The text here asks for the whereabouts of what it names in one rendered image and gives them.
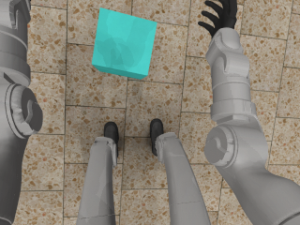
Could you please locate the robot right upper arm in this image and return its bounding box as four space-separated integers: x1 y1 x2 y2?
203 124 300 225

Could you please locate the robot right foot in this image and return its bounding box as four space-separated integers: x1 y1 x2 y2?
149 118 164 157

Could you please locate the robot left upper arm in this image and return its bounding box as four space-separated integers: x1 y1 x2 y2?
0 82 43 225

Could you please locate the left robot forearm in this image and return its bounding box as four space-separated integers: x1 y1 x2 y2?
0 0 31 87

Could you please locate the right robot forearm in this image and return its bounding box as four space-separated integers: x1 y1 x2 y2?
205 27 265 138

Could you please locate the right robot shin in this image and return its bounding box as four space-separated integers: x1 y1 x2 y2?
155 132 183 154

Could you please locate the carton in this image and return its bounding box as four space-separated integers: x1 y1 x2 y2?
92 7 158 80

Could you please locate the robot right hand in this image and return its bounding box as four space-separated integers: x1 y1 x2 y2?
198 0 238 39

